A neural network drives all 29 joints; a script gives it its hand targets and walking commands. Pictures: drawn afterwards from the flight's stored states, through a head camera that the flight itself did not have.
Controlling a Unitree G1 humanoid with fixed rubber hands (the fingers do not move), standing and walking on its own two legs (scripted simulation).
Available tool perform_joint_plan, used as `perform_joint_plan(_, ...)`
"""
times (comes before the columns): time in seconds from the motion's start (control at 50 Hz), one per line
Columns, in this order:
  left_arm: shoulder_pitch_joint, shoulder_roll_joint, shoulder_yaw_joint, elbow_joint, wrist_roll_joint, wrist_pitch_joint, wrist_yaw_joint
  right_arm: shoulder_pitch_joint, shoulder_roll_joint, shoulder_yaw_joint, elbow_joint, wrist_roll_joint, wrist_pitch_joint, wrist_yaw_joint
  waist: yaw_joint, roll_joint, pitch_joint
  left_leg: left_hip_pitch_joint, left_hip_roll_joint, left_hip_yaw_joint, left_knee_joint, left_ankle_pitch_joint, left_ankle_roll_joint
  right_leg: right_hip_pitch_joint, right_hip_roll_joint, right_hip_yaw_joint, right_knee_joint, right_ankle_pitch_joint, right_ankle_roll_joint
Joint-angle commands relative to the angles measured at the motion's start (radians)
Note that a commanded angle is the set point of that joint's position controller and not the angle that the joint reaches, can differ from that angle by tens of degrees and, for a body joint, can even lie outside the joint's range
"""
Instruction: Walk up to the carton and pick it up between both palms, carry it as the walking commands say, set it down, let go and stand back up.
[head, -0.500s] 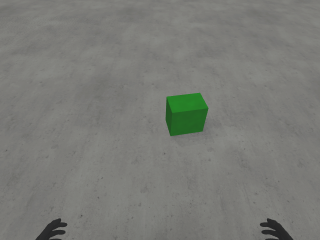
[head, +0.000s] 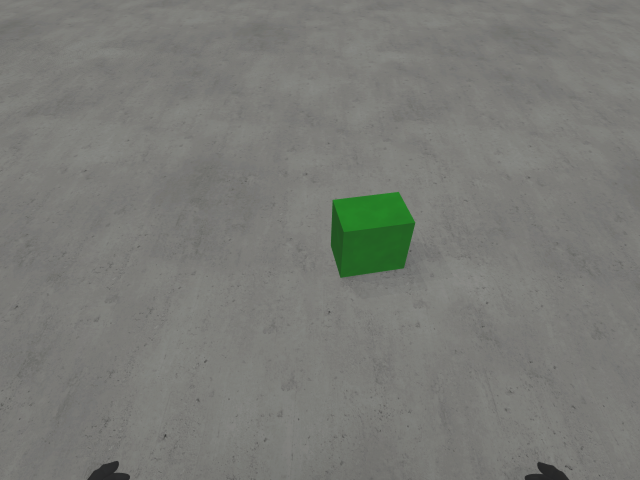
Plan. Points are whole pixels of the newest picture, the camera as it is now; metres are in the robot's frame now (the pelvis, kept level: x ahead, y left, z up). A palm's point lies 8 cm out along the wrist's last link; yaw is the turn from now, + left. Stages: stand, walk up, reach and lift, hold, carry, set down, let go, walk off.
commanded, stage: stand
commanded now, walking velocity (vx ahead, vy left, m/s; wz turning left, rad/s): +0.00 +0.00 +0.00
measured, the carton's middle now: (369, 235) +1.18 -0.20 -0.64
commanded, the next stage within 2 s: walk up in 0.08 s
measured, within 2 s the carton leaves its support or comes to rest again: neither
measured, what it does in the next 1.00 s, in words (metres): walks ahead: right foot, then left foot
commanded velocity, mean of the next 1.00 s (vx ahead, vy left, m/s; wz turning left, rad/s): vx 0.38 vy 0.04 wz -0.08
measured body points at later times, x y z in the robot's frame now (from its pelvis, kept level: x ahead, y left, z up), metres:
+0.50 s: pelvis +0.03 -0.04 +0.01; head +0.04 -0.05 +0.46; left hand +0.16 +0.23 -0.11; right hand +0.05 -0.34 -0.13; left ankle +0.00 +0.13 -0.74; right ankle +0.03 -0.17 -0.71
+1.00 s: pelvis +0.25 -0.04 -0.02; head +0.29 -0.04 +0.43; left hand +0.17 +0.22 -0.15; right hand +0.44 -0.28 -0.13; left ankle +0.38 +0.05 -0.74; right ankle +0.04 -0.17 -0.73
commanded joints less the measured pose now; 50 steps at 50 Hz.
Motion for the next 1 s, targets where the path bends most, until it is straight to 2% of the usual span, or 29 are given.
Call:
perform_joint_plan(0.0, -0.050, 0.169, 0.033, -0.029, -0.001, -0.011, 0.004, -0.046, -0.166, -0.035, -0.030, 0.001, -0.010, -0.004, -0.001, -0.002, -0.067, 0.031, 0.095, -0.092, -0.113, 0.153, 0.049, 0.024, -0.098, 0.096, -0.116, 0.153, -0.045)
perform_joint_plan(0.24, -0.063, 0.174, 0.027, 0.044, -0.002, -0.005, 0.006, -0.061, -0.171, -0.031, 0.047, 0.002, -0.005, -0.005, -0.001, -0.001, -0.055, 0.060, 0.105, -0.094, -0.177, 0.147, 0.037, 0.054, -0.107, 0.098, -0.177, 0.148, -0.036)
perform_joint_plan(0.26, -0.024, 0.104, 0.074, 0.013, -0.003, 0.027, -0.018, 0.062, -0.097, -0.045, 0.040, -0.004, 0.027, 0.013, -0.026, -0.049, -0.063, -0.002, 0.115, -0.135, -0.134, -0.343, 0.068, -0.023, -0.088, 0.049, -0.063, -0.348, -0.033)
perform_joint_plan(0.28, -0.059, 0.083, 0.051, -0.021, 0.015, 0.052, -0.041, 0.070, -0.144, -0.067, 0.012, -0.004, 0.036, 0.006, -0.069, 0.045, 0.012, 0.143, 0.211, -0.219, -0.227, -0.485, 0.077, -0.332, -0.053, 0.095, 0.018, -0.387, -0.044)
perform_joint_plan(0.3, -0.160, 0.036, 0.051, -0.071, 0.013, 0.060, -0.056, 0.128, -0.191, -0.088, 0.023, -0.008, 0.034, -0.006, -0.111, 0.198, 0.025, 0.155, 0.370, -0.383, -0.391, -0.547, 0.120, -0.408, -0.033, 0.000, 0.258, -0.218, -0.009)
perform_joint_plan(0.32, -0.196, 0.031, 0.056, -0.092, 0.021, 0.058, -0.062, 0.144, -0.191, -0.094, 0.016, -0.014, 0.024, -0.017, -0.112, 0.167, 0.057, 0.142, 0.449, -0.435, -0.439, -0.522, 0.135, -0.480, -0.090, 0.035, 0.375, -0.177, 0.006)
perform_joint_plan(0.34, -0.156, 0.022, 0.053, -0.074, 0.021, 0.047, -0.065, 0.124, -0.177, -0.095, 0.019, -0.015, 0.012, -0.024, -0.083, 0.129, 0.048, 0.141, 0.448, -0.397, -0.426, -0.471, 0.131, -0.483, -0.100, 0.049, 0.393, -0.135, 0.007)
perform_joint_plan(0.36, -0.070, 0.018, 0.053, -0.050, 0.021, 0.038, -0.068, 0.117, -0.152, -0.090, 0.016, -0.015, 0.003, -0.019, -0.051, 0.128, 0.018, 0.126, 0.407, -0.306, -0.410, -0.401, 0.119, -0.411, -0.092, 0.036, 0.391, -0.102, 0.014)
perform_joint_plan(0.38, -0.013, 0.015, 0.052, -0.034, 0.019, 0.033, -0.075, 0.104, -0.137, -0.088, 0.015, -0.015, -0.006, -0.013, -0.024, 0.136, -0.001, 0.086, 0.365, -0.215, -0.400, -0.335, 0.102, -0.309, -0.084, 0.018, 0.361, -0.091, 0.017)
perform_joint_plan(0.42, 0.036, 0.013, 0.049, -0.033, 0.013, 0.034, -0.080, 0.067, -0.142, -0.088, 0.004, -0.018, -0.013, 0.000, 0.007, 0.175, 0.006, -0.046, 0.292, -0.073, -0.387, -0.298, 0.069, -0.101, -0.055, -0.044, 0.260, -0.106, 0.017)
perform_joint_plan(0.46, 0.067, -0.002, 0.041, -0.042, 0.004, 0.032, -0.072, 0.051, -0.139, -0.089, 0.005, -0.023, -0.006, 0.010, 0.026, 0.181, 0.035, -0.103, 0.268, -0.016, -0.338, -0.312, 0.066, 0.000, -0.031, -0.112, 0.154, -0.096, 0.021)
perform_joint_plan(0.48, 0.115, -0.004, 0.041, -0.031, 0.004, 0.025, -0.061, 0.046, -0.131, -0.085, 0.008, -0.025, 0.001, 0.016, 0.052, 0.176, 0.042, -0.128, 0.234, 0.021, -0.273, -0.346, 0.061, 0.066, -0.017, -0.152, 0.073, -0.055, 0.024)
perform_joint_plan(0.5, 0.219, 0.022, 0.058, 0.005, 0.005, 0.017, -0.049, 0.062, -0.100, -0.076, 0.021, -0.032, 0.014, 0.020, 0.095, 0.090, 0.015, -0.190, 0.155, 0.077, -0.082, -0.378, 0.050, 0.190, -0.014, -0.145, 0.012, -0.041, 0.028)
perform_joint_plan(0.52, 0.370, 0.080, 0.084, 0.055, 0.013, 0.007, -0.036, 0.032, -0.045, -0.061, -0.007, -0.033, 0.013, 0.025, 0.159, -0.128, -0.012, -0.342, 0.091, 0.143, 0.238, -0.358, 0.034, 0.330, -0.144, 0.026, -0.098, -0.118, -0.015)
perform_joint_plan(0.54, 0.514, 0.150, 0.103, 0.086, 0.039, -0.003, -0.016, -0.046, 0.016, -0.029, -0.065, -0.030, 0.005, 0.027, 0.198, -0.244, -0.005, -0.547, 0.026, 0.063, 0.555, -0.388, 0.030, 0.361, -0.350, 0.398, -0.226, -0.327, -0.061)
perform_joint_plan(0.56, 0.463, 0.213, 0.105, 0.057, 0.025, -0.001, -0.002, -0.056, 0.041, -0.032, -0.109, -0.027, 0.008, 0.027, 0.173, -0.294, 0.000, -0.641, 0.069, -0.001, 0.658, -0.298, 0.025, 0.274, -0.526, 0.708, -0.423, -0.494, -0.157)
perform_joint_plan(0.58, 0.371, 0.187, 0.096, 0.027, 0.024, -0.009, -0.004, -0.057, 0.008, -0.044, -0.079, -0.025, 0.003, 0.026, 0.125, -0.213, 0.063, -0.633, 0.128, -0.046, 0.681, -0.191, 0.023, 0.181, -0.498, 0.686, -0.442, -0.524, -0.184)
perform_joint_plan(0.62, 0.255, 0.073, 0.078, 0.009, 0.013, -0.029, -0.009, 0.009, 0.010, -0.055, -0.037, -0.023, -0.002, 0.041, 0.046, -0.097, 0.109, -0.535, 0.157, -0.055, 0.623, 0.005, -0.007, 0.116, -0.362, 0.424, -0.388, -0.229, -0.145)
perform_joint_plan(0.66, 0.267, 0.022, 0.068, 0.015, 0.003, -0.047, -0.009, 0.044, 0.028, -0.059, -0.024, -0.021, 0.009, 0.051, 0.024, -0.105, 0.068, -0.447, 0.128, -0.013, 0.549, 0.080, -0.033, 0.122, -0.300, 0.247, -0.350, 0.090, -0.104)
perform_joint_plan(0.7, 0.332, -0.001, 0.063, 0.034, 0.003, -0.054, -0.004, 0.017, 0.047, -0.057, -0.037, -0.018, 0.020, 0.056, 0.036, -0.131, 0.043, -0.456, 0.105, 0.021, 0.498, 0.112, -0.045, 0.174, -0.286, 0.177, -0.320, 0.278, -0.103)
perform_joint_plan(0.72, 0.360, -0.006, 0.063, 0.040, 0.002, -0.055, 0.000, -0.018, 0.059, -0.052, -0.049, -0.016, 0.024, 0.058, 0.049, -0.145, 0.046, -0.477, 0.097, 0.031, 0.466, 0.128, -0.048, 0.200, -0.287, 0.157, -0.320, 0.317, -0.105)
perform_joint_plan(0.76, 0.396, -0.014, 0.067, 0.050, 0.003, -0.054, 0.005, -0.082, 0.081, -0.043, -0.069, -0.012, 0.029, 0.065, 0.071, -0.168, 0.063, -0.485, 0.086, 0.055, 0.381, 0.170, -0.048, 0.222, -0.279, 0.097, -0.332, 0.328, -0.095)
perform_joint_plan(0.84, 0.437, -0.014, 0.068, 0.075, 0.008, -0.047, 0.016, -0.216, 0.113, -0.034, -0.110, -0.003, 0.026, 0.074, 0.096, -0.198, 0.106, -0.413, 0.061, 0.111, 0.192, 0.197, -0.046, 0.209, -0.277, 0.030, -0.348, 0.381, -0.096)
perform_joint_plan(0.88, 0.439, -0.001, 0.073, 0.090, 0.008, -0.048, 0.023, -0.227, 0.116, -0.034, -0.108, -0.003, 0.021, 0.073, 0.087, -0.213, 0.102, -0.358, 0.052, 0.127, 0.130, 0.160, -0.028, 0.222, -0.286, 0.007, -0.320, 0.464, -0.092)
perform_joint_plan(0.9, 0.424, 0.007, 0.074, 0.091, 0.005, -0.048, 0.026, -0.200, 0.112, -0.036, -0.099, -0.004, 0.017, 0.069, 0.066, -0.219, 0.083, -0.294, 0.037, 0.142, 0.094, 0.130, -0.012, 0.216, -0.279, -0.019, -0.281, 0.552, -0.083)
perform_joint_plan(0.92, 0.406, 0.012, 0.075, 0.093, 0.000, -0.046, 0.026, -0.139, 0.105, -0.039, -0.078, -0.007, 0.012, 0.062, 0.031, -0.224, 0.046, -0.195, 0.019, 0.160, 0.061, 0.097, 0.008, 0.202, -0.260, -0.052, -0.210, 0.626, -0.074)
perform_joint_plan(0.94, 0.404, 0.010, 0.076, 0.108, -0.011, -0.040, 0.025, -0.022, 0.079, -0.046, -0.047, -0.014, 0.000, 0.052, -0.020, -0.219, -0.030, -0.033, 0.023, 0.172, 0.037, 0.088, 0.028, 0.175, -0.212, -0.087, -0.072, 0.616, -0.073)
perform_joint_plan(0.96, 0.410, -0.009, 0.067, 0.114, -0.017, -0.036, 0.023, 0.148, 0.019, -0.064, 0.012, -0.022, -0.014, 0.035, -0.087, -0.137, -0.146, 0.243, 0.038, 0.140, 0.043, 0.084, 0.060, 0.043, -0.156, -0.094, 0.164, 0.537, -0.060)
perform_joint_plan(0.98, 0.403, -0.048, 0.056, 0.097, -0.006, -0.042, 0.021, 0.324, -0.071, -0.095, 0.067, -0.045, -0.025, 0.017, -0.152, 0.086, -0.228, 0.449, 0.205, -0.074, 0.027, 0.018, 0.065, -0.197, -0.113, -0.055, 0.467, 0.094, -0.047)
